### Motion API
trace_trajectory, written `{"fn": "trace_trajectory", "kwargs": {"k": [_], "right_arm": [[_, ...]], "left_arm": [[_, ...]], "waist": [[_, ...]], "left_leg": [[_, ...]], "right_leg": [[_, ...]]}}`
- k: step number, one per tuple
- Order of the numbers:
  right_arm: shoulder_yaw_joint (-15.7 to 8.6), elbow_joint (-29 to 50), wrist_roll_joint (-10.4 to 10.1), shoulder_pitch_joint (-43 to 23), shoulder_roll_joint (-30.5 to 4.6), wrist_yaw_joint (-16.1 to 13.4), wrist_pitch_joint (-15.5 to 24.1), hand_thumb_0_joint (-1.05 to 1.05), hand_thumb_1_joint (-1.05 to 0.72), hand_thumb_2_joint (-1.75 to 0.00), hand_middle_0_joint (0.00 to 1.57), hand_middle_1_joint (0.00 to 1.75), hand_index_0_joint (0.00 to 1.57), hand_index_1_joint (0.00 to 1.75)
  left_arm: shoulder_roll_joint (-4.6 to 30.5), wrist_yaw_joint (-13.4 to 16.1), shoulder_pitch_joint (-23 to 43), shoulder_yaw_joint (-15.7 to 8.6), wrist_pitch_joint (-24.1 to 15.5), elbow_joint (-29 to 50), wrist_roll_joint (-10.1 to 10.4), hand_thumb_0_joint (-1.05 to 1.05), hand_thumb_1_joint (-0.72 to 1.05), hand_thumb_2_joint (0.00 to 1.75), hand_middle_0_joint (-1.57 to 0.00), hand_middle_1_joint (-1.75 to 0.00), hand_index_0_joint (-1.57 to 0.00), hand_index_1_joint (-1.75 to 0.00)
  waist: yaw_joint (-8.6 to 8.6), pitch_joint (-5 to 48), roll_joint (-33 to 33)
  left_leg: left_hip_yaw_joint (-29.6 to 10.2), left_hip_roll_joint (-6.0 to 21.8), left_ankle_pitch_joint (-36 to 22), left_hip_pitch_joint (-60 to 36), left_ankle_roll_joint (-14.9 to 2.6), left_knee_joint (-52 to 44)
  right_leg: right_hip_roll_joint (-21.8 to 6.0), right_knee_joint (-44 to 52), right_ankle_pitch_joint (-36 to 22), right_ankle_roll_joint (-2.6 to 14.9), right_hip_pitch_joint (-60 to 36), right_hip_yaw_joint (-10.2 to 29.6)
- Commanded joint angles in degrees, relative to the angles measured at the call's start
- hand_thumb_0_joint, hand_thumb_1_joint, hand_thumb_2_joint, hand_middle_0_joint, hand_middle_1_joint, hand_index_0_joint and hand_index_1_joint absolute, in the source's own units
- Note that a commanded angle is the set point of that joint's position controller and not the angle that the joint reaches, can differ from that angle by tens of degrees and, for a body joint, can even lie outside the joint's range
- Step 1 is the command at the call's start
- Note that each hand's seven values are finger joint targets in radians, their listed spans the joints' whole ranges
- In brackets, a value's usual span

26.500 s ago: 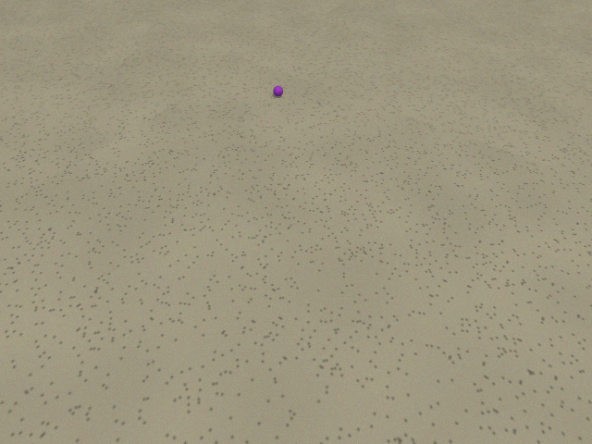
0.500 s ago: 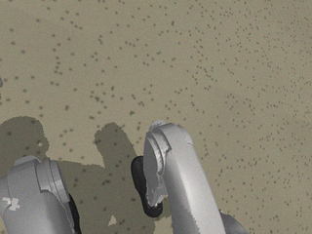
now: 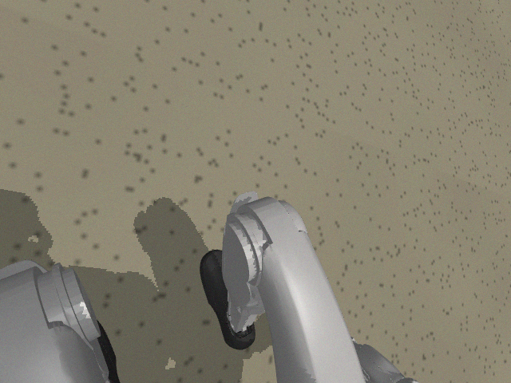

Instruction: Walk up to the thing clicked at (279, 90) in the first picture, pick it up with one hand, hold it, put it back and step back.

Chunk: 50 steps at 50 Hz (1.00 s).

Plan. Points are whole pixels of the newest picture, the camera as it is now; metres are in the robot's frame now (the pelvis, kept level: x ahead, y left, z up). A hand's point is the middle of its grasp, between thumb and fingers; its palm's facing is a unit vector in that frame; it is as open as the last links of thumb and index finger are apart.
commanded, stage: rest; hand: left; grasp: from above
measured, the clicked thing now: out of the picture +0.47 +0.29 -0.26
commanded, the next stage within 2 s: open in 0.54 s
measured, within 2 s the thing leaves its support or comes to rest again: rests again in 0.24 s
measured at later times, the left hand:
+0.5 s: hand out of the picture +0.46 +0.29 -0.25, palm faces -0.45 -0.16 -0.88, open 8.1 cm
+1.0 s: hand out of the picture +0.46 +0.29 -0.25, palm faces -0.44 -0.14 -0.88, open 11.2 cm
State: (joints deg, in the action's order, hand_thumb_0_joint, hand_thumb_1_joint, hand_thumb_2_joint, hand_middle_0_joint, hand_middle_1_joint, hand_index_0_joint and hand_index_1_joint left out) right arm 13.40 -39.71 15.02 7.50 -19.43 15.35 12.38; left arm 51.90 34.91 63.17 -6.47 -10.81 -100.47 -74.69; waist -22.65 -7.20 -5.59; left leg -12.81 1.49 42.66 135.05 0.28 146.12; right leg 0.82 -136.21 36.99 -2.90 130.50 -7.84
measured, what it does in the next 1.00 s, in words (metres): stands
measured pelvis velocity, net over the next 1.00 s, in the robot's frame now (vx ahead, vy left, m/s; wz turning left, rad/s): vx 0.00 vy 0.00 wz -0.03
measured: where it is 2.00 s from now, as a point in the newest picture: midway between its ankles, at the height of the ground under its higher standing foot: (173, 350)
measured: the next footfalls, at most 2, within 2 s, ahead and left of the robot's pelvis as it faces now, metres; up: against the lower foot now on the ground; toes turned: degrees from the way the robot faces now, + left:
none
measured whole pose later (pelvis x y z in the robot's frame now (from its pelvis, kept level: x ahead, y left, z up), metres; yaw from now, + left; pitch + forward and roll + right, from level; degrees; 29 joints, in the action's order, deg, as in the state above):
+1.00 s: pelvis +0.00 +0.00 +0.00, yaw -2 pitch +28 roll -14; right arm 17.1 -37.7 15.5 6.4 -20.9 16.7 15.2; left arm 56.4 36.3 64.7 -5.2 -10.4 -102.7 -73.2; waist -24.1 -10.4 -7.4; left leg -14.7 1.7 42.5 134.3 0.2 146.7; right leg 1.6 -135.1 36.0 -3.4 129.1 -9.4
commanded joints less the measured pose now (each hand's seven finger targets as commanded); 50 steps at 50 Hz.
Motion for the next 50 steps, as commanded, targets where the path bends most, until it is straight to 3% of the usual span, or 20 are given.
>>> {"fn": "trace_trajectory", "kwargs": {"k": [1, 3, 4, 6, 7, 10, 11, 13, 18, 19, 26, 27, 32, 33, 37, 42, 43, 44, 47, 50], "right_arm": [[-4.8, -0.7, -0.4, 11.6, -17.9, -0.1, 0.7, 0.00, -0.91, -0.90, 0.20, 0.30, 0.20, 0.30], [-4.7, -0.7, -0.3, 11.6, -18.6, 0.0, 1.0, 0.00, -0.90, -0.90, 0.20, 0.30, 0.20, 0.30], [-4.3, 0.5, -0.6, 10.8, -18.1, 0.1, 1.0, 0.00, -0.91, -0.90, 0.20, 0.30, 0.20, 0.30], [-4.0, 0.3, -0.5, 10.7, -18.1, 0.1, 1.1, 0.00, -0.91, -0.90, 0.20, 0.30, 0.20, 0.30], [-4.0, 0.1, -0.2, 11.3, -18.6, 0.1, 1.3, 0.00, -0.91, -0.90, 0.20, 0.30, 0.20, 0.30], [-4.0, 0.4, -0.2, 10.7, -18.8, 0.1, 1.2, 0.00, -0.90, -0.90, 0.20, 0.30, 0.20, 0.30], [-4.0, -0.4, -0.4, 11.1, -19.1, -0.1, 1.2, 0.00, -0.91, -0.90, 0.20, 0.30, 0.20, 0.30], [-3.6, 0.1, -0.2, 10.3, -18.7, 0.1, 1.5, 0.00, -0.91, -0.90, 0.20, 0.30, 0.20, 0.30], [-3.4, -0.1, -0.2, 11.2, -19.2, 0.0, 1.6, 0.00, -0.91, -0.90, 0.20, 0.30, 0.20, 0.30], [-3.1, 0.5, -0.1, 11.1, -19.0, 0.1, 1.6, 0.00, -0.91, -0.90, 0.20, 0.30, 0.20, 0.30], [-2.4, -0.1, 0.2, 10.8, -19.4, 0.6, 2.0, 0.00, -0.91, -0.90, 0.20, 0.30, 0.20, 0.30], [-2.8, 0.2, 0.1, 10.0, -19.7, 0.7, 2.2, 0.00, -0.91, -0.90, 0.20, 0.30, 0.20, 0.30], [-2.4, 0.0, 0.3, 11.2, -20.3, 0.8, 2.5, 0.00, -0.91, -0.90, 0.20, 0.30, 0.20, 0.30], [-2.6, 0.4, 0.4, 10.6, -20.0, 1.0, 2.7, 0.00, -0.90, -0.90, 0.20, 0.30, 0.20, 0.30], [-2.0, 0.0, 0.2, 10.5, -19.9, 0.9, 2.8, 0.00, -0.90, -0.90, 0.20, 0.30, 0.20, 0.30], [-2.1, 0.6, 0.0, 10.5, -20.4, 0.8, 2.8, 0.00, -0.90, -0.90, 0.20, 0.30, 0.20, 0.30], [-2.1, 0.7, 0.0, 9.6, -19.9, 1.0, 3.2, 0.00, -0.90, -0.90, 0.20, 0.30, 0.20, 0.30], [-1.9, -0.1, 0.1, 10.4, -20.0, 0.9, 3.0, 0.00, -0.90, -0.90, 0.20, 0.30, 0.20, 0.30], [-1.9, 1.5, -0.3, 10.1, -20.0, 1.0, 3.2, 0.00, -0.90, -0.90, 0.20, 0.30, 0.20, 0.30], [-2.1, 1.0, -0.3, 11.2, -20.3, 0.9, 3.0, 0.00, -0.90, -0.90, 0.20, 0.30, 0.20, 0.30]], "left_arm": [[11.9, 3.0, 16.2, -0.5, 0.4, 4.9, 0.0, 0.00, 0.64, 0.55, -0.91, -0.72, -0.99, -0.63], [13.7, 3.2, 15.7, -1.9, 0.6, 3.9, 0.3, 0.00, 0.65, 0.55, -0.92, -0.71, -1.00, -0.63], [11.5, 3.1, 17.2, 0.3, 0.4, 6.2, 0.4, 0.00, 0.63, 0.54, -0.91, -0.70, -0.99, -0.62], [12.4, 3.2, 18.0, 0.8, 0.3, 7.8, 0.5, 0.00, 0.63, 0.53, -0.89, -0.74, -0.98, -0.64], [13.7, 3.4, 16.2, -0.9, 0.6, 5.5, 0.9, 0.00, 0.64, 0.53, -0.90, -0.73, -0.99, -0.64], [13.0, 3.2, 15.7, -0.2, 0.8, 4.0, 0.6, 0.00, 0.65, 0.56, -0.91, -0.73, -1.00, -0.64], [15.4, 3.5, 15.7, -1.8, 0.7, 4.3, 0.7, 0.00, 0.63, 0.55, -0.90, -0.72, -0.98, -0.64], [13.3, 3.3, 17.1, -0.2, 0.6, 4.7, 0.7, 0.00, 0.61, 0.56, -0.89, -0.74, -0.96, -0.66], [15.8, 3.3, 17.2, -1.3, -0.2, 5.8, 1.1, 0.00, 0.62, 0.56, -0.89, -0.75, -0.97, -0.67], [14.1, 3.1, 16.8, 0.1, -0.3, 5.3, 0.8, 0.00, 0.63, 0.56, -0.89, -0.76, -0.97, -0.67], [15.0, 3.8, 16.9, -0.2, -0.7, 5.4, 0.6, 0.00, 0.65, 0.61, -0.91, -0.77, -0.99, -0.69], [12.7, 3.5, 15.8, 1.2, -0.5, 3.2, 0.5, 0.00, 0.65, 0.61, -0.91, -0.77, -0.99, -0.70], [16.3, 4.1, 17.6, -0.6, -0.7, 6.0, 0.7, 0.00, 0.64, 0.59, -0.89, -0.78, -0.97, -0.70], [13.6, 3.8, 15.9, 0.8, -0.4, 3.4, 0.6, 0.00, 0.56, 0.63, -0.81, -0.77, -0.89, -0.71], [15.4, 4.0, 16.3, 0.2, -0.4, 3.2, 1.2, 0.00, 0.24, 0.62, -0.52, -0.83, -0.59, -0.76], [16.4, 4.1, 15.8, 0.0, -0.1, 3.8, 1.1, 0.00, -0.14, 0.70, -0.35, -0.86, -0.39, -0.81], [13.3, 3.5, 15.7, 2.1, 0.1, 2.7, 1.4, 0.00, -0.18, 0.71, -0.32, -0.86, -0.36, -0.82], [16.2, 3.9, 15.6, 0.0, 0.0, 3.1, 1.5, 0.00, -0.21, 0.72, -0.28, -0.89, -0.33, -0.85], [13.9, 3.2, 18.0, 2.5, 0.1, 6.1, 1.4, 0.00, -0.30, 0.79, -0.23, -0.92, -0.26, -0.89], [15.0, 3.1, 14.0, 1.1, 0.7, 2.4, 2.4, 0.00, -0.37, 0.86, -0.19, -0.94, -0.20, -0.93]], "waist": [[-2.66, 37.4, 29.1], [-2.83, 35.5, 27.2], [-2.36, 37.2, 28.6], [-2.34, 38.9, 30.0], [-2.79, 38.0, 28.5], [-3.03, 36.2, 27.7], [-2.55, 36.4, 28.0], [-3.46, 36.1, 28.4], [-3.32, 36.8, 27.8], [-3.68, 36.9, 28.4], [-4.06, 36.0, 30.5], [-4.54, 33.3, 29.4], [-4.05, 35.6, 29.9], [-4.51, 34.0, 29.4], [-4.49, 34.2, 28.9], [-4.17, 34.9, 29.0], [-4.57, 33.0, 28.9], [-4.17, 33.9, 29.0], [-4.45, 34.1, 29.7], [-4.24, 34.3, 27.1]], "left_leg": [[5.4, 0.4, -15.4, -28.9, -0.45, -15.4], [5.3, 0.3, -14.0, -26.4, -0.82, -15.0], [5.9, 0.3, -14.5, -26.7, -0.90, -15.2], [5.7, 0.4, -14.6, -28.1, -0.86, -15.4], [5.7, 0.4, -14.8, -27.6, -0.96, -14.8], [5.3, 0.5, -13.7, -26.3, -0.87, -15.2], [5.1, 0.6, -14.0, -26.8, -0.76, -15.0], [5.1, 0.6, -13.7, -26.8, -0.77, -14.7], [4.9, 0.7, -14.3, -26.6, -0.90, -14.5], [5.0, 0.6, -14.4, -27.3, -0.89, -14.5], [3.6, 1.0, -16.1, -29.3, -0.06, -15.2], [3.9, 0.9, -14.9, -27.8, -0.28, -14.6], [4.0, 0.8, -15.0, -28.5, -0.37, -15.2], [3.8, 0.9, -14.8, -28.6, -0.28, -14.9], [3.8, 1.0, -14.4, -27.6, -0.41, -14.7], [4.0, 1.0, -14.3, -27.6, -0.46, -15.0], [3.9, 1.0, -13.5, -27.3, -0.32, -15.1], [3.5, 1.1, -13.4, -27.3, -0.24, -15.5], [4.1, 0.9, -14.4, -27.3, -0.56, -14.8], [4.3, 0.9, -14.8, -26.8, -0.70, -15.1]], "right_leg": [[2.9, 9.6, -15.5, 4.19, -21.4, -6.8], [3.0, 10.2, -14.7, 3.88, -21.6, -6.9], [3.5, 10.8, -14.9, 4.10, -22.9, -6.4], [3.5, 10.9, -15.2, 4.11, -23.2, -6.7], [3.4, 10.8, -15.4, 3.90, -23.7, -6.9], [3.6, 10.8, -14.3, 3.93, -22.6, -7.0], [3.4, 10.7, -14.7, 3.88, -22.8, -7.0], [3.4, 10.5, -14.8, 3.92, -22.4, -7.0], [3.6, 11.2, -15.1, 3.73, -24.5, -7.1], [3.5, 11.1, -15.1, 3.85, -24.3, -7.1], [3.5, 10.0, -16.8, 3.86, -23.7, -8.1], [3.3, 9.7, -16.0, 3.79, -22.2, -8.0], [3.5, 10.8, -15.8, 3.73, -23.7, -8.0], [3.4, 10.1, -15.7, 3.75, -22.7, -8.1], [3.6, 10.7, -15.7, 3.60, -23.7, -8.0], [3.8, 11.2, -15.5, 3.71, -24.6, -7.8], [3.6, 10.6, -14.8, 3.75, -23.2, -7.7], [3.7, 10.9, -14.6, 3.74, -23.5, -8.2], [3.7, 11.1, -15.5, 3.73, -23.5, -7.7], [4.0, 11.8, -15.9, 3.63, -25.9, -7.5]]}}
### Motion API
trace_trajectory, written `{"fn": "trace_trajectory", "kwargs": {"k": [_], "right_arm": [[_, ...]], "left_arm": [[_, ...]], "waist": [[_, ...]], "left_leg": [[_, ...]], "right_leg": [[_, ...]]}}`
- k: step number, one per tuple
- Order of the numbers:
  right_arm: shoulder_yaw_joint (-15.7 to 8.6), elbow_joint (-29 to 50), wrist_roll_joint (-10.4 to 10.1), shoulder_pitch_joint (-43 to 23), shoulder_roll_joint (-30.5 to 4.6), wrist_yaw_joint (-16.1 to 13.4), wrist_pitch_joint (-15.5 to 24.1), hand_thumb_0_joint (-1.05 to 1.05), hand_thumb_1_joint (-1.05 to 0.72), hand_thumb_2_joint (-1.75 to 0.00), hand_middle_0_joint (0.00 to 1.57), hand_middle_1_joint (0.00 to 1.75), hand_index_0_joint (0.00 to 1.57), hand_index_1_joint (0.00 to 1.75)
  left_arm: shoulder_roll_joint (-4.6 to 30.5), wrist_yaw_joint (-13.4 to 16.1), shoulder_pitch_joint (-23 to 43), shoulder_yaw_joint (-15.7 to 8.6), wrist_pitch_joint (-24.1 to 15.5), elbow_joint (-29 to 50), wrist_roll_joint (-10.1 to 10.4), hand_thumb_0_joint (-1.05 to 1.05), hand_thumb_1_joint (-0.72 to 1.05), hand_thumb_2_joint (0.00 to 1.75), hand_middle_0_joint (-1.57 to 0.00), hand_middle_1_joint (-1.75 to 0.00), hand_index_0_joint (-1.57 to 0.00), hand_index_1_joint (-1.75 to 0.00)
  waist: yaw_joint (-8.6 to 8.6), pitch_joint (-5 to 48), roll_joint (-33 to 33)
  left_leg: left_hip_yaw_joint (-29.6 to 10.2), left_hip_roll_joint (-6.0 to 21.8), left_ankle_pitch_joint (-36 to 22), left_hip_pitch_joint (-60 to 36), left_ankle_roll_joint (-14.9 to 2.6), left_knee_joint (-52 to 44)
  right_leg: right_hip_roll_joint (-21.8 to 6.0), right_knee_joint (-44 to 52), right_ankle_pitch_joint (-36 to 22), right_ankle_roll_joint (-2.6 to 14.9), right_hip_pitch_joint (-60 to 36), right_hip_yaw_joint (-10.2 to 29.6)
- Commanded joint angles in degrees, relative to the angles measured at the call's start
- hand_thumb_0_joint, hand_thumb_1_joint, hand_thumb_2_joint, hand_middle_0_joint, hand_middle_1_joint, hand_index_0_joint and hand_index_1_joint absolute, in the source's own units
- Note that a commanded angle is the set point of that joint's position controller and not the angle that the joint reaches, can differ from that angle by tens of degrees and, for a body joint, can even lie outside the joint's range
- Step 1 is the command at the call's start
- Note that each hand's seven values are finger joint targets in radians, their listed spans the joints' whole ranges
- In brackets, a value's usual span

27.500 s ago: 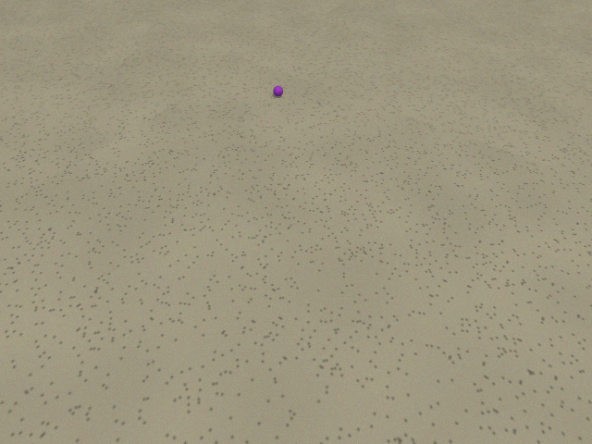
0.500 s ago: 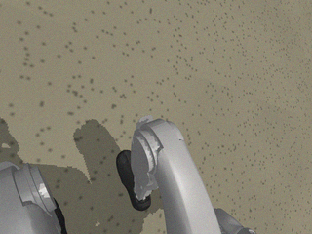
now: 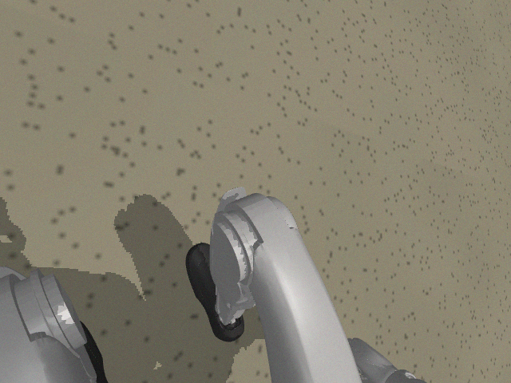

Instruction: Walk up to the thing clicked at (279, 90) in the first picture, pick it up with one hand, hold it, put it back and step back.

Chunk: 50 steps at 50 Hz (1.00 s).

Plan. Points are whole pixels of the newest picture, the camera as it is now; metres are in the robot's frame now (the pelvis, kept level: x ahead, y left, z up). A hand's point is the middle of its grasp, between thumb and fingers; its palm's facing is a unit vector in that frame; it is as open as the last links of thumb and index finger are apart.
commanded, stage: open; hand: left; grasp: from above
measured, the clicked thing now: out of the picture +0.47 +0.31 -0.27
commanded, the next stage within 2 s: withdraw in 0.46 s
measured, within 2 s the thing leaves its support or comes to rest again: neither
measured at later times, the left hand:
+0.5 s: hand out of the picture +0.45 +0.30 -0.25, palm faces -0.44 -0.16 -0.88, open 14.1 cm
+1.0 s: hand out of the picture +0.47 +0.33 -0.13, palm faces -0.33 -0.10 -0.94, open 14.1 cm
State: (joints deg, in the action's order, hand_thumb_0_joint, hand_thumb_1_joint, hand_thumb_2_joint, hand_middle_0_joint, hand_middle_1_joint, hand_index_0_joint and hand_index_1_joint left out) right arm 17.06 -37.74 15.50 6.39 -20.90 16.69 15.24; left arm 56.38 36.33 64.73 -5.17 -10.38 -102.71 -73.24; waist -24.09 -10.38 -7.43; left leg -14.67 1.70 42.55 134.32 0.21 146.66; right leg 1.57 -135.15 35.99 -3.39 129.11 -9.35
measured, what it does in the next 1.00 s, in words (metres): stands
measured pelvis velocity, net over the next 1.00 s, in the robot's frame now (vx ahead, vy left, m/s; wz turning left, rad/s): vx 0.00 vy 0.00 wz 0.07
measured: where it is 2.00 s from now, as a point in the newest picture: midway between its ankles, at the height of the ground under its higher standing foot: (162, 347)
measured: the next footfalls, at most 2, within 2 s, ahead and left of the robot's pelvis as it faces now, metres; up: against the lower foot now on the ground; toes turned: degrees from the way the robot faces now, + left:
none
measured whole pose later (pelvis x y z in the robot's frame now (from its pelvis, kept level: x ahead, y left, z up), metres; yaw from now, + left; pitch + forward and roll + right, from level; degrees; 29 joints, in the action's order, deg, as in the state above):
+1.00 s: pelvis +0.00 +0.00 +0.03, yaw +4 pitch +34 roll -10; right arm 6.7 -40.5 8.3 10.0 -17.7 17.1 6.8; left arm 42.3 23.2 55.8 -2.2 -1.5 -78.1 -66.1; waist -16.4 3.1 0.9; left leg -9.7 1.6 41.7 133.4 0.1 139.9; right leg 0.2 -132.0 37.2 -2.3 129.7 -5.7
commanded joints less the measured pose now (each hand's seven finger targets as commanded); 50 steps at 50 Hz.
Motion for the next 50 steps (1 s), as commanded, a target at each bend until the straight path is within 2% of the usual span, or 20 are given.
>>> {"fn": "trace_trajectory", "kwargs": {"k": [1, 2, 4, 6, 11, 12, 15, 20, 22, 24, 26, 29, 31, 33, 34, 36, 38, 40, 44, 50], "right_arm": [[-5.4, -0.9, -1.0, 11.4, -18.0, -0.3, 0.2, 0.00, -0.90, -0.90, 0.20, 0.30, 0.20, 0.30], [-5.3, -1.3, -0.9, 12.2, -18.7, -0.7, 0.0, 0.00, -0.90, -0.90, 0.20, 0.30, 0.20, 0.30], [-5.6, -0.6, -1.1, 11.3, -18.5, -0.6, 0.1, 0.00, -0.90, -0.90, 0.20, 0.30, 0.20, 0.30], [-5.5, -0.7, -1.3, 12.5, -18.8, -0.8, 0.0, 0.00, -0.89, -0.90, 0.20, 0.30, 0.20, 0.30], [-5.9, -0.4, -1.2, 12.0, -18.8, -1.1, -0.7, 0.00, -0.89, -0.90, 0.20, 0.30, 0.20, 0.30], [-5.7, -0.8, -1.5, 12.1, -18.3, -1.2, -0.7, 0.00, -0.89, -0.90, 0.20, 0.30, 0.20, 0.30], [-6.0, -0.6, -1.0, 11.4, -18.4, -1.1, -0.6, 0.00, -0.89, -0.90, 0.20, 0.30, 0.20, 0.30], [-5.9, -0.7, -1.1, 11.8, -18.3, -1.2, -0.7, 0.00, -0.89, -0.90, 0.20, 0.30, 0.20, 0.30], [-5.4, -0.6, -0.7, 12.5, -18.3, -0.8, -0.6, 0.00, -0.89, -0.90, 0.20, 0.30, 0.20, 0.30], [-5.6, -0.8, -1.2, 12.7, -18.5, -1.2, -0.8, 0.00, -0.89, -0.90, 0.20, 0.30, 0.20, 0.30], [-5.8, -0.3, -0.8, 11.7, -18.4, -1.1, -0.9, 0.00, -0.89, -0.90, 0.20, 0.30, 0.20, 0.30], [-5.3, -0.4, -0.9, 12.1, -18.4, -0.9, -0.8, 0.00, -0.90, -0.90, 0.20, 0.30, 0.20, 0.30], [-6.0, -0.1, -1.1, 12.4, -18.5, -1.0, -0.6, 0.00, -0.90, -0.90, 0.20, 0.30, 0.20, 0.30], [-5.9, -0.8, -1.1, 11.6, -17.6, -0.7, -0.4, 0.00, -0.91, -0.90, 0.20, 0.30, 0.20, 0.30], [-6.7, -0.2, -1.2, 12.7, -18.5, -0.5, -0.5, 0.00, -0.91, -0.90, 0.20, 0.30, 0.20, 0.30], [-7.8, -0.3, -1.8, 12.6, -17.5, -0.3, -0.9, 0.00, -0.91, -0.90, 0.20, 0.30, 0.20, 0.30], [-9.7, -0.8, -2.7, 13.0, -16.6, 0.2, -1.2, 0.00, -0.90, -0.90, 0.20, 0.30, 0.20, 0.30], [-11.6, -1.3, -3.9, 13.2, -15.5, 0.9, -2.5, 0.00, -0.90, -0.90, 0.20, 0.30, 0.20, 0.30], [-14.2, -2.1, -6.7, 14.5, -13.9, 1.1, -5.8, 0.00, -0.90, -0.90, 0.20, 0.30, 0.20, 0.30], [-17.7, -2.3, -9.5, 16.2, -12.1, -1.6, -10.8, 0.00, -0.91, -0.91, 0.20, 0.30, 0.20, 0.30]], "left_arm": [[8.7, 1.0, 14.8, 2.0, 0.1, 6.8, 1.2, 0.00, -0.39, 0.87, -0.18, -0.94, -0.19, -0.93], [13.4, 1.7, 12.9, -1.8, 0.1, 6.6, 1.3, 0.00, -0.42, 0.90, -0.17, -0.95, -0.17, -0.95], [9.3, 1.0, 13.4, 1.1, 0.2, 5.2, 1.4, 0.00, -0.46, 0.93, -0.13, -0.97, -0.13, -0.97], [12.5, 0.9, 14.5, -1.2, -0.2, 8.3, 1.2, 0.00, -0.50, 0.97, -0.11, -0.97, -0.10, -0.98], [10.3, 1.2, 12.1, 0.0, -0.2, 5.4, 0.8, 0.00, -0.55, 1.02, -0.07, -1.01, -0.05, -1.03], [11.8, 1.4, 14.0, -1.0, -0.6, 7.8, 0.8, 0.00, -0.55, 1.02, -0.06, -1.01, -0.05, -1.03], [9.0, 1.1, 13.6, 1.2, -0.4, 5.8, 0.3, 0.00, -0.54, 1.01, -0.06, -1.03, -0.05, -1.04], [9.3, 1.5, 14.8, 1.2, -0.8, 8.4, 0.6, 0.00, -0.53, 1.00, -0.06, -1.03, -0.05, -1.04], [9.0, 1.1, 12.5, 0.9, -0.3, 5.1, 0.4, 0.00, -0.53, 1.01, -0.06, -1.02, -0.05, -1.03], [11.7, 1.6, 15.3, -0.7, -0.8, 9.6, 0.6, 0.00, -0.53, 1.01, -0.06, -1.01, -0.04, -1.03], [9.6, 1.6, 15.2, 1.1, -0.5, 9.3, -0.2, 0.00, -0.51, 0.99, -0.05, -1.03, -0.05, -1.04], [9.5, 1.5, 12.8, 0.7, 0.1, 5.1, 0.7, 0.00, -0.53, 0.99, -0.06, -1.03, -0.07, -1.02], [11.7, 2.1, 18.1, -0.4, -0.2, 12.5, 0.6, 0.00, -0.53, 0.99, -0.06, -1.03, -0.07, -1.02], [9.6, 2.0, 16.1, 1.3, 0.7, 11.6, 0.7, 0.00, -0.55, 1.01, -0.07, -1.03, -0.07, -1.03], [11.5, 2.1, 15.1, -1.2, 1.0, 12.6, 0.8, 0.00, -0.55, 1.01, -0.07, -1.03, -0.07, -1.02], [10.7, 1.4, 14.8, -1.2, 1.7, 18.1, 1.2, 0.00, -0.55, 1.01, -0.07, -1.03, -0.07, -1.03], [10.4, 0.4, 13.0, -3.0, 2.9, 25.8, 1.8, 0.00, -0.55, 1.01, -0.06, -1.02, -0.06, -1.02], [6.1, -1.2, 8.2, -2.5, 4.9, 26.2, 3.0, 0.00, -0.56, 1.02, -0.06, -1.02, -0.06, -1.03], [-1.1, -6.8, 7.2, 0.9, 8.3, 28.3, 5.8, 0.00, -0.55, 1.03, -0.06, -1.04, -0.06, -1.05], [-4.9, -17.0, 13.8, 4.0, 9.1, 39.5, 8.8, 0.00, -0.55, 1.05, -0.09, -1.04, -0.06, -1.07]], "waist": [[-3.10, 36.0, 29.1], [-1.95, 39.2, 29.6], [-3.27, 35.9, 29.1], [-2.36, 37.7, 29.5], [-3.21, 36.2, 28.7], [-2.18, 37.4, 30.6], [-3.44, 35.6, 30.9], [-2.60, 37.9, 31.7], [-3.70, 35.5, 29.2], [-2.40, 38.9, 32.2], [-2.41, 39.5, 34.7], [-3.78, 35.3, 29.0], [-2.12, 40.5, 34.7], [-1.69, 40.0, 34.8], [-1.70, 42.0, 34.6], [0.45, 45.5, 37.5], [3.71, 53.0, 43.4], [5.34, 53.8, 42.2], [6.14, 51.8, 34.5], [6.38, 54.6, 27.8]], "left_leg": [[6.2, 0.8, -13.7, -25.3, -0.69, -15.2], [5.8, 0.9, -15.0, -26.7, -0.56, -15.9], [6.0, 0.9, -12.9, -25.5, -0.61, -15.8], [5.8, 0.8, -13.8, -26.2, -0.58, -15.8], [5.9, 0.8, -13.4, -25.4, -0.54, -16.3], [5.6, 0.8, -13.8, -26.2, -0.25, -16.8], [5.3, 1.0, -13.1, -27.2, -0.04, -16.6], [5.6, 1.0, -14.8, -28.3, -0.04, -16.7], [5.7, 0.9, -14.2, -26.4, -0.33, -16.2], [5.2, 0.9, -16.0, -29.0, 0.13, -17.3], [5.0, 1.2, -16.8, -31.1, 0.56, -17.6], [5.8, 0.9, -13.9, -25.9, -0.30, -16.3], [5.9, 0.9, -16.0, -30.4, 0.11, -17.3], [6.1, 1.1, -15.2, -30.0, 0.17, -17.2], [6.3, 0.8, -16.1, -30.3, 0.07, -17.3], [6.8, 0.8, -17.1, -32.0, 0.40, -18.1], [7.1, 0.5, -21.9, -38.3, 1.24, -18.9], [8.2, 0.2, -23.1, -36.6, 0.99, -19.5], [9.6, -0.4, -18.0, -29.1, -0.60, -21.2], [10.3, -1.3, -13.0, -30.7, -1.22, -25.9]], "right_leg": [[3.3, 10.6, -14.2, 4.03, -23.2, -5.8], [3.2, 11.2, -15.1, 4.07, -25.0, -6.1], [3.0, 10.6, -13.5, 4.21, -23.0, -5.9], [2.9, 11.0, -13.8, 4.07, -22.9, -6.1], [3.4, 11.2, -13.9, 4.20, -23.4, -6.2], [3.0, 10.9, -13.8, 4.36, -22.8, -6.2], [3.0, 10.2, -13.4, 4.42, -21.4, -6.5], [3.0, 10.7, -14.7, 4.41, -22.7, -6.4], [3.1, 11.0, -14.4, 4.05, -22.5, -6.6], [2.7, 10.6, -15.4, 4.37, -22.9, -6.5], [3.0, 9.9, -16.0, 4.68, -22.4, -6.7], [3.3, 11.2, -14.5, 4.10, -23.1, -6.4], [2.8, 10.9, -15.6, 4.56, -23.7, -6.0], [3.3, 10.8, -15.5, 4.63, -23.1, -5.8], [2.9, 11.1, -16.0, 4.47, -23.9, -6.0], [2.8, 10.7, -16.5, 4.93, -24.3, -5.3], [2.2, 9.4, -19.0, 5.40, -22.6, -5.2], [2.6, 9.8, -19.7, 5.62, -21.6, -4.5], [2.6, 12.5, -16.0, 5.55, -20.3, -2.7], [1.6, 17.6, -11.3, 5.72, -23.6, 0.3]]}}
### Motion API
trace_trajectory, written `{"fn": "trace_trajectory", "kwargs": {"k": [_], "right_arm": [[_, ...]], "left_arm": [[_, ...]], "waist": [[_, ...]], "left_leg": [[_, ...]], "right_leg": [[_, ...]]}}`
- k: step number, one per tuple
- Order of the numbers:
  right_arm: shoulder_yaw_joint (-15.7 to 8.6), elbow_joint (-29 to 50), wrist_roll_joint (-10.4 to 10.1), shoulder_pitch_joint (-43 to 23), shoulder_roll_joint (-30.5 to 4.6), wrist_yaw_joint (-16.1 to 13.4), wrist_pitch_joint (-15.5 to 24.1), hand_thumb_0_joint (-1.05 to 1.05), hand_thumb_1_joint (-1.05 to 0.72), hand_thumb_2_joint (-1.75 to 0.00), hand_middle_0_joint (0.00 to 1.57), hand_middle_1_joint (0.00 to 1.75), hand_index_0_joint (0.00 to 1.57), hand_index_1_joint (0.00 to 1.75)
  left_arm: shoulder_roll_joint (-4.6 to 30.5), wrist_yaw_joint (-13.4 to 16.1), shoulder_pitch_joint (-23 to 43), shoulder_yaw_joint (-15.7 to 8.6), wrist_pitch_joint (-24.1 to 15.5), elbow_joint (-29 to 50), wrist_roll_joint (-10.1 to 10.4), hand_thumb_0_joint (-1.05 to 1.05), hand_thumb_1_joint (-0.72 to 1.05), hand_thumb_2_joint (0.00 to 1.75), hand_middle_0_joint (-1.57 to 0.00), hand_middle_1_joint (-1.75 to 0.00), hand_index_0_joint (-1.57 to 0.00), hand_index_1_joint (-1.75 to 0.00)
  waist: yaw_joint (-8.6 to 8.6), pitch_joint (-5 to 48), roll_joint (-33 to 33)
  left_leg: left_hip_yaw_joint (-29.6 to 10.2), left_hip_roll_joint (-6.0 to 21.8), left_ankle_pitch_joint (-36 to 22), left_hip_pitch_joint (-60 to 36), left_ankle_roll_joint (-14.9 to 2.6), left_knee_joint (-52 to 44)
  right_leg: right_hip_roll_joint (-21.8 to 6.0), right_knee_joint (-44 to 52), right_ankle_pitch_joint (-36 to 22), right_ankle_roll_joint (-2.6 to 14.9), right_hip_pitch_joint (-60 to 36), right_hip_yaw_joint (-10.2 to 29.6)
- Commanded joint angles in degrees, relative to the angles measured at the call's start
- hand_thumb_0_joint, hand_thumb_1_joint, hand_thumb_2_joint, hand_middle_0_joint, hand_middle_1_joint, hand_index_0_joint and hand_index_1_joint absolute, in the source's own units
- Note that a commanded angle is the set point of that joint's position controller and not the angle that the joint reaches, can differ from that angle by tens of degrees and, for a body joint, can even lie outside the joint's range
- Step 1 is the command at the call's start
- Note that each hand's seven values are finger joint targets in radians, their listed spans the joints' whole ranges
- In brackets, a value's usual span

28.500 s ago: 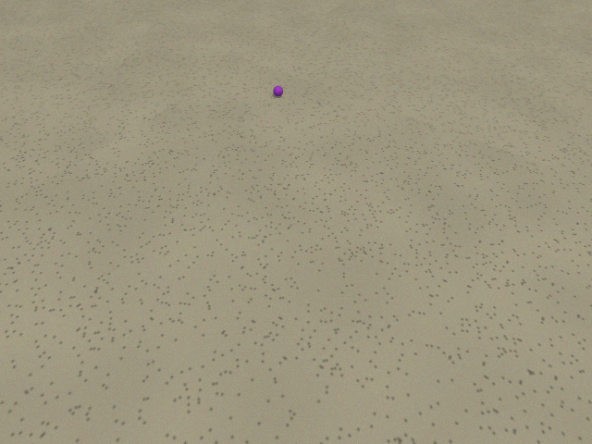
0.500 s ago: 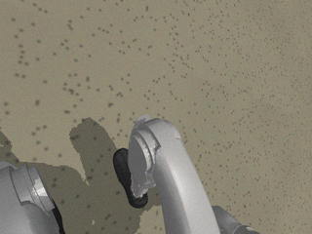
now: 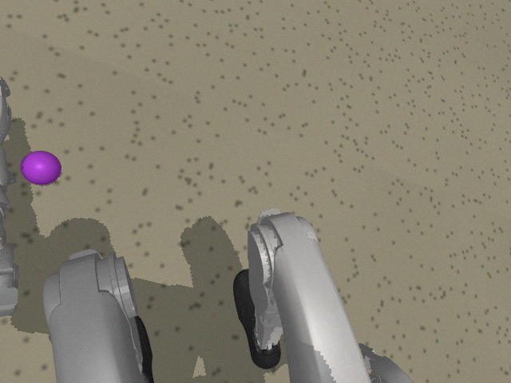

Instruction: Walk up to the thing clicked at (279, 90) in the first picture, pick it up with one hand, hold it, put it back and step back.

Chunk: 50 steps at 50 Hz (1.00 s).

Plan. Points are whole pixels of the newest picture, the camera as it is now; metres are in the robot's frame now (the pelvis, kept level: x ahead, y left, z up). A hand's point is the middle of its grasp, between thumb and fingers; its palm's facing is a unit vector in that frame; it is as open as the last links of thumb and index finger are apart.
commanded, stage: withdraw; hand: left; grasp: from above
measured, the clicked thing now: (41, 167) +0.49 +0.28 -0.30
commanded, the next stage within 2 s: home in 0.42 s
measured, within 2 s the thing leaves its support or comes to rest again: neither
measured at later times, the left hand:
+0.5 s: hand out of the picture +0.45 +0.29 -0.14, palm faces -0.52 -0.07 -0.85, open 13.6 cm
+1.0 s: hand out of the picture +0.41 +0.28 -0.05, palm faces -0.31 -0.47 -0.83, open 9.5 cm
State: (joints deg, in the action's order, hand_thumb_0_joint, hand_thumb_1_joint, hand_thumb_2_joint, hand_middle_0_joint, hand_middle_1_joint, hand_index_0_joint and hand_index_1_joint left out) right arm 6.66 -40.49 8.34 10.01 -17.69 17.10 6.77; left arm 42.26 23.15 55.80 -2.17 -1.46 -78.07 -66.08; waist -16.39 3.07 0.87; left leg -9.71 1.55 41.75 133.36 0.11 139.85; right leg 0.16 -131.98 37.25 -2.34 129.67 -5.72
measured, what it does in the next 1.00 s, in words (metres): rises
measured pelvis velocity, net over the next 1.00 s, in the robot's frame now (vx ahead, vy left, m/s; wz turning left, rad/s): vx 0.00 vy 0.00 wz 0.08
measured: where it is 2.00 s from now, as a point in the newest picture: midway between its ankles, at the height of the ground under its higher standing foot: (203, 361)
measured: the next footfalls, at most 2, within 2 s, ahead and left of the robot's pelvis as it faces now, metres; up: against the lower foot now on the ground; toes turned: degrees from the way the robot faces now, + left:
none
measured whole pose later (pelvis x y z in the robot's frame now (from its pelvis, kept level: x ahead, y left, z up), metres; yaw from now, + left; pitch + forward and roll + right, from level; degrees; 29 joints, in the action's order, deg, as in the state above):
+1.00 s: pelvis +0.00 +0.00 +0.08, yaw +5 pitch +36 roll -6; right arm 0.4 -38.3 2.1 10.8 -14.9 7.7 0.6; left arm 29.4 8.9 37.7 -2.5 2.0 -53.4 -41.8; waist -9.3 10.6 3.9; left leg -5.0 1.4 40.5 120.7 -0.4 124.5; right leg -1.0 -119.7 37.7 -2.0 118.4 -2.5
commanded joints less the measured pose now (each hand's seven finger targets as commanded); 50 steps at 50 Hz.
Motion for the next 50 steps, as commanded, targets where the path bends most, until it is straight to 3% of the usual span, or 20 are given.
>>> {"fn": "trace_trajectory", "kwargs": {"k": [1, 3, 6, 8, 12, 20, 25, 26, 29, 30, 33, 36, 41, 45, 47, 50], "right_arm": [[-7.6, 0.7, -2.5, 12.7, -14.8, -2.7, -3.1, 0.00, -0.91, -0.91, 0.20, 0.30, 0.20, 0.30], [-7.7, 0.9, -2.7, 13.1, -14.3, -4.3, -4.3, 0.00, -0.91, -0.91, 0.20, 0.30, 0.20, 0.30], [-7.1, 2.2, -2.8, 12.4, -13.9, -7.3, -5.3, 0.00, -0.91, -0.91, 0.20, 0.30, 0.20, 0.30], [-6.6, 3.0, -2.9, 11.8, -13.6, -9.0, -5.9, 0.00, -0.90, -0.90, 0.20, 0.30, 0.20, 0.30], [-5.5, 3.3, -2.8, 11.2, -12.3, -11.5, -6.5, 0.00, -0.90, -0.90, 0.20, 0.30, 0.20, 0.30], [-3.2, 2.5, -1.8, 11.7, -13.4, -12.3, -6.0, 0.00, -0.90, -0.90, 0.20, 0.30, 0.20, 0.30], [-3.0, 2.5, -0.3, 12.5, -14.2, -11.7, -4.8, 0.00, -0.90, -0.90, 0.20, 0.30, 0.20, 0.30], [-3.2, 2.7, 0.0, 12.6, -13.9, -11.5, -4.3, 0.00, -0.90, -0.90, 0.20, 0.30, 0.20, 0.30], [-4.2, 2.2, 0.7, 13.7, -14.5, -11.2, -3.0, 0.00, -0.89, -0.89, 0.20, 0.30, 0.20, 0.30], [-4.8, 2.1, 1.1, 13.9, -14.5, -11.0, -2.5, 0.00, -0.89, -0.90, 0.20, 0.30, 0.20, 0.30], [-6.3, 2.2, 0.4, 14.1, -13.7, -10.1, -2.0, 0.00, -0.89, -0.90, 0.20, 0.30, 0.20, 0.30], [-7.4, 1.2, -0.7, 15.2, -13.1, -9.5, -2.2, 0.00, -0.89, -0.90, 0.20, 0.30, 0.20, 0.30], [-10.3, 1.1, -3.6, 15.9, -12.0, -9.1, -3.2, 0.00, -0.89, -0.90, 0.20, 0.30, 0.20, 0.30], [-11.3, 3.2, -6.3, 12.8, -11.5, -9.7, -4.6, 0.00, -0.90, -0.90, 0.20, 0.30, 0.20, 0.30], [-11.6, 5.1, -7.1, 11.0, -10.3, -10.1, -5.1, 0.00, -0.90, -0.90, 0.20, 0.30, 0.20, 0.30], [-11.9, 7.7, -8.1, 8.0, -9.6, -11.1, -5.6, 0.00, -0.90, -0.90, 0.20, 0.30, 0.20, 0.30]], "left_arm": [[8.9, -5.4, 23.4, 1.6, -0.1, 13.9, 1.5, 0.00, -0.56, 1.06, -0.08, -1.05, -0.06, -1.07], [7.4, -8.3, 22.7, 2.8, -0.7, 10.5, 1.4, 0.00, -0.55, 1.05, -0.08, -1.05, -0.06, -1.07], [6.9, -11.6, 21.7, 3.9, -2.3, 6.6, 1.3, 0.00, -0.54, 1.05, -0.09, -1.05, -0.07, -1.07], [8.6, -13.0, 22.4, 3.8, -3.4, 6.6, 0.9, 0.00, -0.52, 1.04, -0.09, -1.05, -0.07, -1.06], [8.7, -13.3, 23.8, 4.5, -5.6, 5.3, 0.0, 0.00, -0.48, 1.01, -0.12, -1.01, -0.11, -1.02], [10.2, -7.8, 24.2, 4.1, -9.2, -1.5, -3.5, 0.00, -0.43, 0.95, -0.17, -0.94, -0.16, -0.95], [15.8, -1.5, 27.7, -0.2, -11.7, 0.8, -5.7, 0.00, -0.42, 0.92, -0.17, -0.93, -0.17, -0.92], [15.5, -0.2, 27.2, -0.6, -11.8, 0.9, -6.1, 0.00, -0.41, 0.91, -0.17, -0.93, -0.18, -0.92], [16.3, 3.1, 27.5, -2.9, -11.6, 4.9, -6.5, 0.00, -0.25, 0.92, -0.22, -0.70, -0.20, -0.72], [15.1, 3.8, 26.8, -3.1, -11.0, 6.1, -5.9, 0.00, -0.21, 0.91, -0.22, -0.68, -0.20, -0.70], [15.4, 4.9, 22.8, -5.0, -8.4, 12.6, -2.7, 0.00, -0.12, 0.92, -0.22, -0.66, -0.20, -0.67], [11.8, 3.6, 20.1, -4.3, -5.1, 14.0, 2.2, 0.00, -0.01, 0.94, -0.22, -0.64, -0.20, -0.65], [5.9, -2.7, 8.9, -4.2, 0.0, 21.1, 12.9, 0.00, 0.30, 1.02, -0.23, -0.60, -0.22, -0.61], [1.0, -10.1, -0.7, -3.2, 2.6, 28.2, 21.3, 0.00, 0.59, 0.98, -0.22, -0.47, -0.21, -0.47], [-2.3, -13.9, -7.9, -2.0, 3.1, 32.6, 25.1, 0.00, 0.72, 0.97, -0.22, -0.41, -0.21, -0.41], [-3.9, -17.3, -14.7, -2.7, 4.0, 42.7, 31.2, 0.00, 0.89, 0.93, -0.20, -0.32, -0.20, -0.32]], "waist": [[-1.56, 41.0, 18.4], [-2.61, 35.6, 11.6], [-2.17, 30.2, 7.0], [-1.52, 29.5, 5.8], [-1.18, 31.3, 8.0], [-1.86, 31.9, 12.5], [-1.31, 36.9, 17.7], [-1.25, 37.4, 19.4], [-1.37, 39.0, 23.5], [-1.51, 40.1, 23.9], [1.72, 50.6, 26.6], [2.29, 51.4, 24.3], [6.37, 52.8, 19.8], [5.98, 45.5, 11.7], [6.88, 42.5, 8.4], [8.57, 41.4, 5.4]], "left_leg": [[5.9, -1.3, -12.0, -28.6, -1.26, -19.0], [6.1, -1.8, -9.3, -24.4, -1.77, -19.0], [6.9, -2.4, -6.2, -21.4, -1.91, -20.1], [7.1, -2.7, -5.0, -21.0, -1.91, -20.8], [7.5, -2.4, -6.3, -23.4, -1.78, -21.6], [6.9, -2.4, -8.7, -25.7, -1.53, -20.5], [6.6, -2.5, -10.5, -28.4, -0.99, -18.4], [6.6, -2.3, -10.8, -30.0, -0.83, -18.2], [6.5, -2.1, -10.8, -32.6, -0.40, -18.3], [6.5, -2.1, -10.6, -34.1, -0.24, -18.2], [7.7, -1.8, -14.6, -37.8, -0.41, -19.1], [8.5, -1.8, -15.0, -35.8, -1.08, -20.2], [9.0, -2.1, -16.1, -38.2, -1.51, -25.1], [6.7, -2.0, -13.2, -36.4, -2.10, -29.7], [6.2, -1.8, -11.8, -36.7, -2.25, -32.4], [6.1, -1.7, -10.6, -38.6, -2.33, -35.9]], "right_leg": [[3.3, 15.1, -11.6, 4.77, -25.4, -2.4], [3.1, 17.5, -7.8, 4.88, -25.1, -1.7], [2.6, 20.6, -2.6, 5.31, -25.8, -0.7], [2.4, 21.5, -0.4, 5.34, -26.3, 0.1], [2.2, 20.6, -2.7, 4.99, -26.2, 0.1], [1.6, 16.1, -7.3, 4.72, -21.6, -2.2], [1.5, 13.1, -8.8, 4.83, -20.7, -3.5], [1.5, 12.4, -9.0, 4.90, -20.3, -3.4], [1.2, 11.3, -9.0, 5.11, -17.7, -4.2], [1.1, 11.2, -8.8, 5.22, -17.0, -4.4], [1.1, 11.5, -12.6, 5.12, -22.3, -3.3], [1.5, 13.8, -13.8, 4.84, -24.9, -2.8], [1.3, 18.7, -14.3, 4.78, -31.6, -1.3], [1.1, 22.9, -12.8, 4.45, -32.7, -0.7], [1.1, 25.8, -11.5, 4.27, -34.5, -0.2], [0.8, 30.0, -10.5, 4.10, -39.1, 0.6]]}}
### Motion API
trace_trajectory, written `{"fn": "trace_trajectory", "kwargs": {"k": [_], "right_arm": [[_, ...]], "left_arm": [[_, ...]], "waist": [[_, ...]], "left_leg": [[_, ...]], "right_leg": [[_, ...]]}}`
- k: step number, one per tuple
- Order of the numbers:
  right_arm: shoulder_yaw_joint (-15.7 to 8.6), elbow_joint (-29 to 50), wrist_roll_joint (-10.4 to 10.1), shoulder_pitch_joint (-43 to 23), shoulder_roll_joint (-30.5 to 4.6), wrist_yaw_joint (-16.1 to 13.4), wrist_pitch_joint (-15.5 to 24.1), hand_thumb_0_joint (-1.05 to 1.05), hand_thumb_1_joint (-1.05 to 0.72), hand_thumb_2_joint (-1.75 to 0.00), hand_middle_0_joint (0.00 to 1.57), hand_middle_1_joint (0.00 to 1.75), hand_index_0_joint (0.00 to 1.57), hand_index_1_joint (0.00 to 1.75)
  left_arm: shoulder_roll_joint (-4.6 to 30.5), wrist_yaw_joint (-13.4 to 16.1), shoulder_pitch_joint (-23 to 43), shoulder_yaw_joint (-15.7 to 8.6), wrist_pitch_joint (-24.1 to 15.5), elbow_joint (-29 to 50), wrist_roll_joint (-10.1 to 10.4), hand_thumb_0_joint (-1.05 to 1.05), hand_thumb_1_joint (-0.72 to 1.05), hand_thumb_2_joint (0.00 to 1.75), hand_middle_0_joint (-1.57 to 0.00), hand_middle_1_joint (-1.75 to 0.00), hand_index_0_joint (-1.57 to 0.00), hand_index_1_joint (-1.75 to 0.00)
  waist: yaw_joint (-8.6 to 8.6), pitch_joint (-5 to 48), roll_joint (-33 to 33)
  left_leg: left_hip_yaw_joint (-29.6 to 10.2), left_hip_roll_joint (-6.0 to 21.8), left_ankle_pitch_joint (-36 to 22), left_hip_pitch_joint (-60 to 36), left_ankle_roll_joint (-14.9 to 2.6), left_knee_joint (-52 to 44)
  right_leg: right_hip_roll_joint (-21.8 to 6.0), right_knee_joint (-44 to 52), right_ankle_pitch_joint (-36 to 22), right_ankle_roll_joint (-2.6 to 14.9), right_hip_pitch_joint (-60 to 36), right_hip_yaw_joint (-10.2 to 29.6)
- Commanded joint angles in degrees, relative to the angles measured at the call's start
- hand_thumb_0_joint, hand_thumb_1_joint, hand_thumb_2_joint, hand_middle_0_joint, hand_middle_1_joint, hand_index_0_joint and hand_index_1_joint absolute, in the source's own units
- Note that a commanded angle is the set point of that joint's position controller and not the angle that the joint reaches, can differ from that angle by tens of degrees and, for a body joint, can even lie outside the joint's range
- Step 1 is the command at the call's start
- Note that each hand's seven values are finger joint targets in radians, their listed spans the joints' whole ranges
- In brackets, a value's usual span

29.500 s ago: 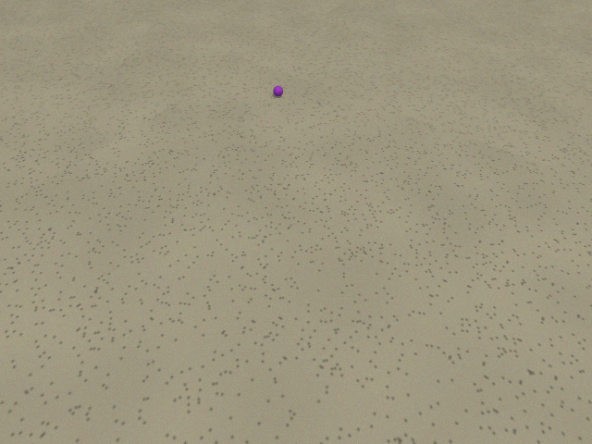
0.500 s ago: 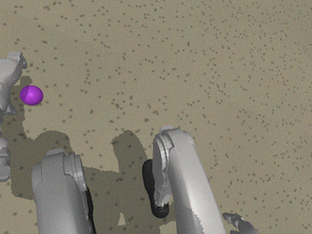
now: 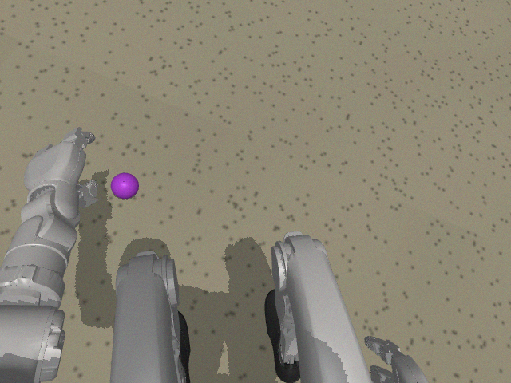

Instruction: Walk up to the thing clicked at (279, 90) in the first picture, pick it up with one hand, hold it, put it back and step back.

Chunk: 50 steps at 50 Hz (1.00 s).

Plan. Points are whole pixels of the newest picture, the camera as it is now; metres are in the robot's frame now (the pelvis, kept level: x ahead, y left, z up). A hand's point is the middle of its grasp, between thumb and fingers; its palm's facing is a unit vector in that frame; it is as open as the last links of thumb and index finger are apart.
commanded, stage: home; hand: left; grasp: from above
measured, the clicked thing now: (125, 185) +0.51 +0.24 -0.38
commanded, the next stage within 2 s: none
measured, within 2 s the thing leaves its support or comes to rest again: neither
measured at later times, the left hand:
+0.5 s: hand (34, 283) +0.27 +0.20 +0.08, palm faces +0.00 -0.94 -0.35, open 7.4 cm
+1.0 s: hand out of the picture +0.23 +0.20 +0.26, palm faces +0.16 -0.97 -0.21, open 7.4 cm
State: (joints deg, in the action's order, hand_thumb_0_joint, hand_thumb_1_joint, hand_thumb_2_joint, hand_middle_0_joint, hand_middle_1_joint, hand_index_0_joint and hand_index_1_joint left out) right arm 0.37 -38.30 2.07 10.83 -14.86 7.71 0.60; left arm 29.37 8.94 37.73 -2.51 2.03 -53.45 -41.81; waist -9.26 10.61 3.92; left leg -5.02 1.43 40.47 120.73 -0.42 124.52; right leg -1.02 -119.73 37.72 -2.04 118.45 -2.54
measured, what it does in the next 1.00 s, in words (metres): rises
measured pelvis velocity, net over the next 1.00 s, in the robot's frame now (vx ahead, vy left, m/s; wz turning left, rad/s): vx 0.08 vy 0.00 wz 0.10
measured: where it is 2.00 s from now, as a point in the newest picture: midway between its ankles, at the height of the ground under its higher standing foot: (232, 364)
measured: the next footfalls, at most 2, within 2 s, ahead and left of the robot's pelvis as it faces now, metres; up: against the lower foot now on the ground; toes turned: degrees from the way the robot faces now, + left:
none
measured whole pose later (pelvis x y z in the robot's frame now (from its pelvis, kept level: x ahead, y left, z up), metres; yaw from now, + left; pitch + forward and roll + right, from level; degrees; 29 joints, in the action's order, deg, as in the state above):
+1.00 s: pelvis +0.08 +0.00 +0.31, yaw +6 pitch +12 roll -3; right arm 2.3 -28.9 -1.2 17.4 -13.1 -10.8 10.9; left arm 12.9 3.0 -29.2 -1.9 25.9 8.0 4.2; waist -3.3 11.1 3.3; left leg -2.9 2.2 29.1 41.5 0.5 58.6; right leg -0.8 -54.1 26.8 -1.1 39.1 -3.7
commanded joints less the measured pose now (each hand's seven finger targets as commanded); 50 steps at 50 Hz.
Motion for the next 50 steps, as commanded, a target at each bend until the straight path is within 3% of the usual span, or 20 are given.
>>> {"fn": "trace_trajectory", "kwargs": {"k": [1, 4, 9, 10, 18, 26, 29, 30, 37, 44, 50], "right_arm": [[-5.5, 6.2, -1.9, 6.1, -11.8, -2.1, 0.6, 0.00, -0.90, -0.90, 0.20, 0.30, 0.20, 0.30], [-5.8, 7.8, -2.6, 4.1, -10.7, -3.4, 1.2, 0.00, -0.90, -0.90, 0.20, 0.30, 0.20, 0.30], [-5.4, 9.4, -3.5, 0.9, -10.3, -5.9, 2.7, 0.00, -0.90, -0.90, 0.20, 0.30, 0.20, 0.30], [-5.2, 9.7, -3.7, 0.0, -10.2, -6.3, 3.1, 0.00, -0.90, -0.90, 0.20, 0.30, 0.20, 0.30], [-3.8, 12.9, -4.4, -4.0, -8.4, -10.5, 5.7, 0.00, -0.90, -0.90, 0.20, 0.30, 0.20, 0.30], [-1.3, 13.9, -4.9, -2.0, -5.5, -14.2, 8.3, 0.00, -0.90, -0.90, 0.20, 0.30, 0.20, 0.30], [-0.6, 14.0, -4.8, -1.1, -5.0, -15.7, 9.4, 0.00, -0.90, -0.90, 0.20, 0.30, 0.20, 0.30], [-0.5, 14.4, -4.7, -0.7, -4.9, -16.2, 9.7, 0.00, -0.90, -0.90, 0.20, 0.30, 0.20, 0.30], [-0.3, 16.1, -4.0, 2.5, -4.1, -18.1, 11.5, 0.00, -0.90, -0.90, 0.20, 0.30, 0.20, 0.30], [-0.4, 17.8, -3.5, 3.2, -3.7, -19.0, 13.0, 0.00, -0.90, -0.90, 0.20, 0.30, 0.20, 0.30], [-1.1, 18.0, -3.0, 2.8, -4.5, -19.0, 14.4, 0.00, -0.90, -0.90, 0.20, 0.30, 0.20, 0.30]], "left_arm": [[7.1, -3.9, 1.8, -1.4, 0.8, 20.1, 8.7, 0.00, 0.90, 0.90, -0.20, -0.30, -0.20, -0.30], [5.0, -5.1, -1.1, -1.1, 1.1, 28.9, 13.3, 0.00, 0.90, 0.90, -0.20, -0.30, -0.20, -0.30], [3.0, -4.1, -8.3, -2.6, 3.1, 37.6, 19.6, 0.00, 0.90, 0.90, -0.20, -0.30, -0.20, -0.30], [0.9, -4.2, -11.3, -1.3, 3.8, 38.1, 21.2, 0.00, 0.90, 0.90, -0.20, -0.30, -0.20, -0.30], [-2.2, -3.2, -24.2, -1.7, 9.9, 49.8, 34.4, 0.00, 0.90, 0.90, -0.20, -0.30, -0.20, -0.30], [-6.8, -2.7, -38.0, -3.1, 15.5, 54.5, 41.8, 0.00, 0.90, 0.90, -0.20, -0.30, -0.20, -0.30], [-8.5, -3.1, -42.0, -3.2, 16.9, 56.6, 43.5, 0.00, 0.90, 0.90, -0.20, -0.30, -0.20, -0.30], [-8.0, -3.1, -43.7, -4.2, 17.2, 57.7, 43.9, 0.00, 0.90, 0.90, -0.20, -0.30, -0.20, -0.30], [-10.6, -4.0, -56.0, -3.0, 19.7, 64.4, 45.4, 0.00, 0.90, 0.90, -0.20, -0.30, -0.20, -0.30], [-11.7, -5.1, -65.0, -2.3, 21.4, 70.0, 45.6, 0.00, 0.90, 0.90, -0.20, -0.30, -0.20, -0.30], [-11.5, -6.7, -66.2, -2.2, 21.6, 71.7, 45.3, 0.00, 0.90, 0.90, -0.20, -0.30, -0.20, -0.30]], "waist": [[1.22, 32.5, 2.1], [2.23, 31.8, 4.1], [3.89, 30.5, 5.0], [3.43, 28.9, 5.1], [3.82, 25.4, 2.0], [4.32, 20.1, 0.0], [4.45, 16.9, 0.8], [5.41, 17.2, 1.3], [5.51, 12.4, 1.6], [6.05, 6.5, -0.9], [6.11, 2.1, -2.2]], "left_leg": [[1.3, -1.4, -8.6, -27.0, -1.66, -21.8], [1.3, -1.1, -8.7, -33.0, -1.21, -25.6], [0.1, -0.7, -5.8, -41.4, -0.71, -32.8], [-0.2, -0.7, -5.3, -42.6, -0.58, -34.6], [0.2, -1.1, -1.7, -52.2, -0.95, -44.9], [1.2, -1.0, -10.8, -63.0, -0.91, -54.5], [0.5, -0.8, -12.9, -67.8, -0.63, -59.4], [0.9, -0.9, -14.0, -69.7, -0.60, -60.3], [2.0, -1.1, -24.7, -79.7, -0.15, -68.3], [2.2, -1.2, -26.6, -84.1, -0.38, -73.5], [2.3, -1.2, -24.4, -85.0, -0.33, -76.3]], "right_leg": [[1.9, 18.8, -10.4, 3.79, -28.1, -2.4], [1.7, 22.5, -10.1, 3.92, -30.1, -1.6], [1.3, 27.8, -7.9, 3.84, -33.7, -1.0], [1.2, 28.9, -7.4, 3.79, -34.2, -1.1], [1.3, 42.0, -4.0, 3.07, -46.8, 0.6], [1.4, 53.2, -10.8, 2.99, -61.1, 1.0], [1.4, 56.6, -12.9, 2.92, -64.7, 0.5], [1.5, 58.0, -13.6, 2.97, -66.5, 0.5], [2.0, 66.2, -22.5, 2.62, -77.1, -0.8], [2.4, 72.3, -23.8, 2.41, -82.8, -1.7], [2.6, 74.2, -21.2, 2.21, -83.1, -2.7]]}}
